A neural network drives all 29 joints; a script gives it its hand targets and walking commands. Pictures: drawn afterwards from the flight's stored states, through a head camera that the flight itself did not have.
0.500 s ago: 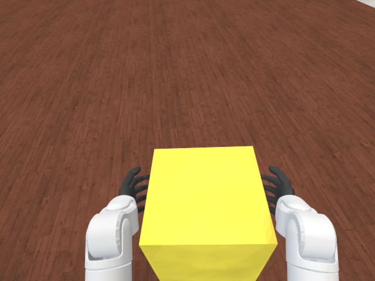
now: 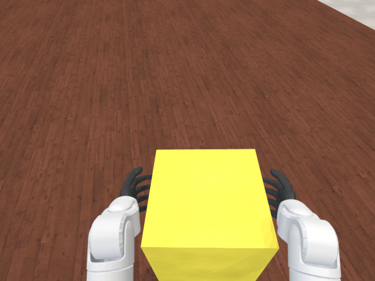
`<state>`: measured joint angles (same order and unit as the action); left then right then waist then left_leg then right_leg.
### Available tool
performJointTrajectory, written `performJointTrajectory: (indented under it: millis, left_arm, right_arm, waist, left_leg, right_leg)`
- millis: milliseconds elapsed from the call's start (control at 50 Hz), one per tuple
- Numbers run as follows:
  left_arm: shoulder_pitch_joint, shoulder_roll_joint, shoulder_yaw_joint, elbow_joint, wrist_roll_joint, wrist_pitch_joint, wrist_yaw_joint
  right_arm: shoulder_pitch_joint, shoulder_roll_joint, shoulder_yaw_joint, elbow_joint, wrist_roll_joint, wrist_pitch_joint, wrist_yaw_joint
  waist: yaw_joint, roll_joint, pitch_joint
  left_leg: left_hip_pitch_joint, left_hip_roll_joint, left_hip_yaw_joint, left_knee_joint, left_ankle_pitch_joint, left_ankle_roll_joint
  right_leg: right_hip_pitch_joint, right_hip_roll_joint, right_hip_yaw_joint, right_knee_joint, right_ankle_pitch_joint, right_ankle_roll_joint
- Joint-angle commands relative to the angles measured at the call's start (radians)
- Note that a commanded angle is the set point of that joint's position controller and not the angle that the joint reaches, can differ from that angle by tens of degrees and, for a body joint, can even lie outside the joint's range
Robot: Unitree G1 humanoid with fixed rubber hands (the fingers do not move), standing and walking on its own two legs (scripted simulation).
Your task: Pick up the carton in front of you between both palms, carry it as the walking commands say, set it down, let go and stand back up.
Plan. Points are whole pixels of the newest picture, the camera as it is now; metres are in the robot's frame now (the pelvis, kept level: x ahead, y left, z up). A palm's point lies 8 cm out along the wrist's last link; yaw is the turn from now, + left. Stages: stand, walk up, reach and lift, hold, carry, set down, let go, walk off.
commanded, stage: carry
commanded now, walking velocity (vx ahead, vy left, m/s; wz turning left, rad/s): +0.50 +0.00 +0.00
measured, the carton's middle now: (205, 220) +0.27 -0.01 -0.01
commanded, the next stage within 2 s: none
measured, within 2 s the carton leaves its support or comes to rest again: neither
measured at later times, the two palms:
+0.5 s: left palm (161, 96) +0.59 +0.11 +0.08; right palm (262, 96) +0.61 -0.18 +0.08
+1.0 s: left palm (158, 49) +0.93 +0.16 +0.06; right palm (234, 49) +0.93 -0.14 +0.07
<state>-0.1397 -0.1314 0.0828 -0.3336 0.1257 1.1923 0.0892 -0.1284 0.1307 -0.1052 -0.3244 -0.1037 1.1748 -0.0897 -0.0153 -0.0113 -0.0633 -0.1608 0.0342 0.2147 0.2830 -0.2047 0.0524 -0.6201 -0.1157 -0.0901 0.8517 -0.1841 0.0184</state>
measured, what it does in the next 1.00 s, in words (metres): walks ahead: right foot, then left foot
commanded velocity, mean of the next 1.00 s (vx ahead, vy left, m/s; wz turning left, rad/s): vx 0.48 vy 0.00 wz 0.00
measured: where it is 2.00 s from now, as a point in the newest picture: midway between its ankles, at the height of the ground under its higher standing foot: (192, 174)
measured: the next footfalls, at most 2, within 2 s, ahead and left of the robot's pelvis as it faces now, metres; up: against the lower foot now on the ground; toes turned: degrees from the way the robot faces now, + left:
right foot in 0.20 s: +0.34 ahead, -0.13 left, +0.00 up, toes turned -9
left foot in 0.72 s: +0.67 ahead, +0.09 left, +0.00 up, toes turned +12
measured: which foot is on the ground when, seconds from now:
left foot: down 0.00-0.20, up 0.22-0.70, down 0.72-1.00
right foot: up 0.00-0.18, down 0.20-0.74, up 0.76-1.00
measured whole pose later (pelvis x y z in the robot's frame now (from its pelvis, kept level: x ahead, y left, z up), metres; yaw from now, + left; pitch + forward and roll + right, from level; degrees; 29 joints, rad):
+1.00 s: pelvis +0.67 +0.01 +0.00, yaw +0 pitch +4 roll -2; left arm -0.13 -0.13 0.08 -0.33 0.13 1.18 0.09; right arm -0.13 0.13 -0.10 -0.33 -0.10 1.17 -0.09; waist -0.01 -0.01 -0.04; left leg -0.15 0.03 0.21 0.28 -0.21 0.06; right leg -0.61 -0.11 -0.09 0.85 -0.20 0.02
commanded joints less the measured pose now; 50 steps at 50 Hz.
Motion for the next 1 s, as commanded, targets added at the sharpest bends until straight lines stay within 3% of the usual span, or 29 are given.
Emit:
performJointTrajectory:
  millis: [0, 120, 160, 180, 200, 220, 240, 260, 280, 300, 320, 340, 440, 520, 620, 660, 680, 700, 720, 740, 760, 800, 840, 880, 960, 980]
  left_arm:
    - [-0.463, -0.949, -0.730, -0.111, -0.413, -0.022, -0.229]
    - [-0.464, -0.853, -0.701, -0.100, -0.421, 0.038, -0.239]
    - [-0.460, -0.840, -0.682, -0.074, -0.420, 0.051, -0.244]
    - [-0.457, -0.835, -0.669, -0.054, -0.416, 0.055, -0.247]
    - [-0.458, -0.828, -0.659, -0.043, -0.411, 0.059, -0.249]
    - [-0.476, -0.829, -0.647, -0.007, -0.401, 0.051, -0.253]
    - [-0.454, -0.865, -0.649, 0.000, -0.415, 0.050, -0.255]
    - [-0.476, -0.899, -0.657, -0.014, -0.424, 0.043, -0.257]
    - [-0.498, -0.936, -0.668, -0.025, -0.430, 0.034, -0.260]
    - [-0.521, -0.965, -0.676, -0.041, -0.437, 0.024, -0.263]
    - [-0.537, -0.984, -0.682, -0.053, -0.441, 0.014, -0.266]
    - [-0.543, -0.989, -0.685, -0.064, -0.446, 0.008, -0.267]
    - [-0.515, -0.953, -0.695, -0.122, -0.465, 0.001, -0.274]
    - [-0.464, -0.892, -0.681, -0.118, -0.446, 0.019, -0.269]
    - [-0.438, -0.854, -0.662, -0.063, -0.410, 0.039, -0.263]
    - [-0.449, -0.853, -0.663, -0.052, -0.408, 0.043, -0.263]
    - [-0.461, -0.854, -0.666, -0.050, -0.408, 0.044, -0.263]
    - [-0.473, -0.853, -0.669, -0.044, -0.408, 0.044, -0.265]
    - [-0.502, -0.877, -0.687, -0.054, -0.420, 0.051, -0.265]
    - [-0.515, -0.875, -0.693, -0.050, -0.422, 0.044, -0.269]
    - [-0.526, -0.916, -0.701, -0.033, -0.424, 0.031, -0.270]
    - [-0.540, -0.974, -0.712, -0.041, -0.435, 0.005, -0.271]
    - [-0.529, -1.011, -0.725, -0.049, -0.439, -0.016, -0.265]
    - [-0.494, -1.022, -0.733, -0.057, -0.428, -0.033, -0.253]
    - [-0.448, -0.994, -0.738, -0.084, -0.409, -0.043, -0.235]
    - [-0.445, -0.980, -0.739, -0.096, -0.410, -0.040, -0.233]
  right_arm:
    - [-0.481, 0.912, 0.721, -0.132, 0.439, 0.000, 0.280]
    - [-0.460, 0.829, 0.690, -0.101, 0.401, 0.048, 0.260]
    - [-0.485, 0.815, 0.688, -0.092, 0.397, 0.063, 0.257]
    - [-0.496, 0.807, 0.690, -0.091, 0.395, 0.070, 0.257]
    - [-0.519, 0.795, 0.693, -0.093, 0.396, 0.078, 0.258]
    - [-0.552, 0.824, 0.709, -0.106, 0.410, 0.087, 0.257]
    - [-0.555, 0.836, 0.714, -0.085, 0.410, 0.083, 0.259]
    - [-0.564, 0.874, 0.714, -0.071, 0.414, 0.074, 0.263]
    - [-0.573, 0.903, 0.719, -0.071, 0.417, 0.063, 0.265]
    - [-0.578, 0.928, 0.726, -0.075, 0.421, 0.051, 0.266]
    - [-0.585, 0.946, 0.735, -0.082, 0.421, 0.041, 0.264]
    - [-0.585, 0.973, 0.742, -0.082, 0.424, 0.032, 0.261]
    - [-0.533, 0.963, 0.748, -0.127, 0.402, 0.010, 0.234]
    - [-0.494, 0.911, 0.738, -0.133, 0.395, 0.030, 0.227]
    - [-0.490, 0.873, 0.725, -0.089, 0.400, 0.059, 0.246]
    - [-0.491, 0.872, 0.715, -0.065, 0.401, 0.063, 0.254]
    - [-0.475, 0.875, 0.706, -0.043, 0.398, 0.062, 0.257]
    - [-0.471, 0.876, 0.697, -0.031, 0.395, 0.060, 0.261]
    - [-0.469, 0.866, 0.680, 0.003, 0.377, 0.050, 0.266]
    - [-0.468, 0.902, 0.692, 0.012, 0.391, 0.041, 0.269]
    - [-0.484, 0.927, 0.695, -0.006, 0.409, 0.033, 0.272]
    - [-0.521, 0.987, 0.709, -0.035, 0.422, 0.011, 0.274]
    - [-0.544, 1.014, 0.726, -0.067, 0.438, -0.006, 0.277]
    - [-0.521, 1.008, 0.732, -0.085, 0.445, -0.015, 0.281]
    - [-0.471, 0.961, 0.731, -0.110, 0.445, -0.018, 0.287]
    - [-0.465, 0.945, 0.729, -0.119, 0.442, -0.015, 0.285]
  waist:
    - [-0.002, 0.142, -0.238]
    - [-0.007, 0.168, -0.147]
    - [0.017, 0.157, -0.196]
    - [0.031, 0.108, -0.262]
    - [0.047, -0.038, -0.322]
    - [0.042, -0.322, -0.391]
    - [0.037, -0.281, -0.362]
    - [0.038, -0.208, -0.354]
    - [0.034, -0.095, -0.352]
    - [0.030, -0.041, -0.337]
    - [0.027, -0.056, -0.342]
    - [0.027, -0.080, -0.347]
    - [0.028, -0.114, -0.292]
    - [0.032, -0.116, -0.225]
    - [0.033, -0.144, -0.141]
    - [0.021, -0.155, -0.181]
    - [0.003, -0.114, -0.238]
    - [-0.017, -0.031, -0.307]
    - [-0.015, 0.224, -0.407]
    - [-0.011, 0.324, -0.387]
    - [-0.009, 0.242, -0.365]
    - [-0.007, 0.061, -0.338]
    - [0.004, 0.092, -0.344]
    - [0.005, 0.122, -0.333]
    - [0.000, 0.139, -0.268]
    - [0.000, 0.139, -0.247]
  left_leg:
    - [0.269, 0.221, -0.142, -0.102, 0.294, 0.078]
    - [0.291, 0.212, -0.068, -0.040, 0.462, 0.036]
    - [0.237, 0.181, -0.002, 0.148, 0.593, -0.002]
    - [0.132, 0.142, 0.029, 0.324, 0.550, -0.028]
    - [-0.048, 0.099, 0.025, 0.573, 0.289, -0.062]
    - [-0.375, -0.032, -0.036, 0.837, -0.120, -0.095]
    - [-0.483, -0.024, -0.160, 0.971, -0.271, -0.074]
    - [-0.511, 0.023, -0.200, 1.022, -0.248, -0.043]
    - [-0.510, 0.058, -0.213, 0.990, -0.194, -0.030]
    - [-0.492, 0.086, -0.217, 0.921, -0.141, -0.028]
    - [-0.460, 0.094, -0.213, 0.855, -0.099, -0.033]
    - [-0.440, 0.087, -0.194, 0.816, -0.073, -0.038]
    - [-0.501, 0.079, -0.124, 0.572, 0.023, -0.077]
    - [-0.497, 0.057, -0.070, 0.374, 0.125, -0.080]
    - [-0.411, 0.021, -0.011, 0.215, 0.191, -0.036]
    - [-0.222, -0.027, 0.041, 0.170, 0.170, -0.021]
    - [-0.030, -0.064, 0.080, 0.136, 0.139, -0.017]
    - [0.187, 0.041, -0.056, 0.137, 0.055, -0.010]
    - [0.427, 0.328, -0.551, 0.071, -0.066, 0.141]
    - [0.467, 0.394, -0.749, -0.047, 0.098, 0.196]
    - [0.444, 0.382, -0.625, -0.009, 0.221, 0.188]
    - [0.305, 0.328, -0.443, 0.000, 0.322, 0.123]
    - [0.231, 0.291, -0.330, -0.043, 0.238, 0.079]
    - [0.216, 0.270, -0.267, -0.081, 0.196, 0.084]
    - [0.272, 0.235, -0.180, -0.101, 0.284, 0.088]
    - [0.277, 0.220, -0.151, -0.085, 0.367, 0.082]
  right_leg:
    - [-0.043, 0.012, -0.043, -0.163, 0.090, 0.008]
    - [0.081, 0.054, -0.110, -0.363, 0.176, -0.035]
    - [0.309, 0.116, -0.179, -0.419, 0.136, -0.047]
    - [0.515, 0.123, -0.181, -0.416, 0.075, -0.051]
    - [0.684, -0.062, 0.095, -0.479, -0.072, -0.080]
    - [0.914, -0.294, 0.535, -0.573, -0.116, -0.227]
    - [0.901, -0.305, 0.585, -0.626, 0.044, -0.240]
    - [0.867, -0.279, 0.464, -0.587, 0.187, -0.228]
    - [0.823, -0.258, 0.374, -0.569, 0.264, -0.203]
    - [0.759, -0.240, 0.298, -0.580, 0.292, -0.174]
    - [0.725, -0.218, 0.240, -0.601, 0.248, -0.147]
    - [0.708, -0.206, 0.200, -0.620, 0.221, -0.143]
    - [0.726, -0.173, 0.086, -0.683, 0.190, -0.169]
    - [0.760, -0.137, 0.012, -0.671, 0.320, -0.156]
    - [0.790, -0.123, -0.051, -0.619, 0.508, -0.113]
    - [0.754, -0.107, -0.103, -0.470, 0.663, -0.078]
    - [0.681, -0.067, -0.152, -0.305, 0.655, -0.053]
    - [0.518, -0.044, -0.146, -0.098, 0.414, -0.029]
    - [0.200, 0.065, -0.108, 0.220, 0.157, 0.014]
    - [0.003, 0.146, -0.004, 0.396, -0.283, 0.012]
    - [-0.050, 0.075, 0.078, 0.486, -0.282, -0.021]
    - [-0.033, -0.002, 0.103, 0.397, -0.179, -0.047]
    - [0.028, -0.015, 0.077, 0.274, -0.098, -0.039]
    - [0.027, -0.005, 0.040, 0.179, -0.068, -0.021]
    - [-0.041, 0.003, -0.016, -0.049, 0.025, 0.006]
    - [-0.037, 0.014, -0.034, -0.106, 0.049, 0.009]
